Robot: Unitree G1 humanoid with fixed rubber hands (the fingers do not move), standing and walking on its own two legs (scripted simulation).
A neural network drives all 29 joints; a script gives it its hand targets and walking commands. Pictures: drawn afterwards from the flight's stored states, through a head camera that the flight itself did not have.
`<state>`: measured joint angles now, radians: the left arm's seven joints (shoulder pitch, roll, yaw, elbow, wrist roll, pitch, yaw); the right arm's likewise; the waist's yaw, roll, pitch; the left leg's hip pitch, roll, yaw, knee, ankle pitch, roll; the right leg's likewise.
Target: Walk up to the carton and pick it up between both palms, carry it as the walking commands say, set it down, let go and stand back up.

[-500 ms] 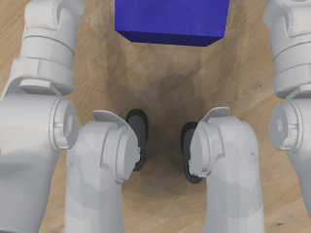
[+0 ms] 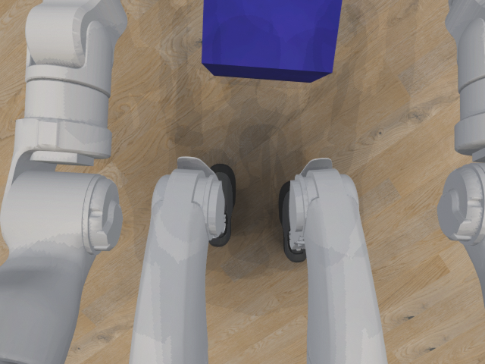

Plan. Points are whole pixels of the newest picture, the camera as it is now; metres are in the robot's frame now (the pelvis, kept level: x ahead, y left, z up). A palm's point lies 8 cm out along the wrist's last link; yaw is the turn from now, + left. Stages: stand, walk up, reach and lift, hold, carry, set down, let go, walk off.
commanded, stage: set down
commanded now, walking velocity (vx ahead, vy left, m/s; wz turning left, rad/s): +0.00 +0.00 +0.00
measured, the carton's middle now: out of the picture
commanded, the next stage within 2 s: let go in 0.68 s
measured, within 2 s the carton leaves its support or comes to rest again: neither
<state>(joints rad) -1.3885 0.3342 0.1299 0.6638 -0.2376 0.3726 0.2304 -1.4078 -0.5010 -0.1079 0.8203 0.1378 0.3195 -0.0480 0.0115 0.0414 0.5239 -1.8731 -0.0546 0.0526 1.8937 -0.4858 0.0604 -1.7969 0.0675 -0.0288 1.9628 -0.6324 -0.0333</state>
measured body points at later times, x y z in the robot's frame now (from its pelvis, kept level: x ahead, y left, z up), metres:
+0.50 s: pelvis +0.00 -0.01 +0.13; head +0.35 -0.02 +0.40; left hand +0.57 +0.17 +0.04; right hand +0.58 -0.23 +0.04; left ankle +0.14 +0.09 -0.43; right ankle +0.10 -0.10 -0.43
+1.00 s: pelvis +0.03 +0.00 +0.21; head +0.35 -0.01 +0.51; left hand +0.49 +0.20 +0.09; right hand +0.49 -0.24 +0.08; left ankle +0.14 +0.09 -0.43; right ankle +0.10 -0.10 -0.43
